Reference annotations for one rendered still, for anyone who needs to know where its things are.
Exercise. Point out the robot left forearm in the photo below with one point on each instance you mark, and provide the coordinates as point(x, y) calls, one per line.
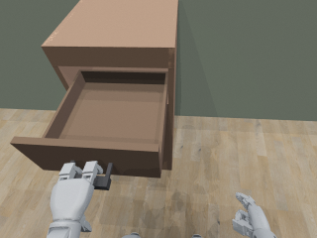
point(64, 229)

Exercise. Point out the handle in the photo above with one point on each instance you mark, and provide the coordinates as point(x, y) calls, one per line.
point(100, 182)

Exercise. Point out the robot right forearm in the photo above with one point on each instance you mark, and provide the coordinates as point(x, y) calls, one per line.
point(263, 233)

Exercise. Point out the right robot hand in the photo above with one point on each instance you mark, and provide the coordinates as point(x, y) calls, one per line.
point(246, 223)

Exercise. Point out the left robot hand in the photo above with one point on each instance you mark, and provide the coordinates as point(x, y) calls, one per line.
point(71, 196)

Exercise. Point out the cabinet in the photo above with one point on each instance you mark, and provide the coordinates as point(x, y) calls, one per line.
point(135, 35)

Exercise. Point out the drawer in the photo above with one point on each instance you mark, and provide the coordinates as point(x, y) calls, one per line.
point(108, 116)

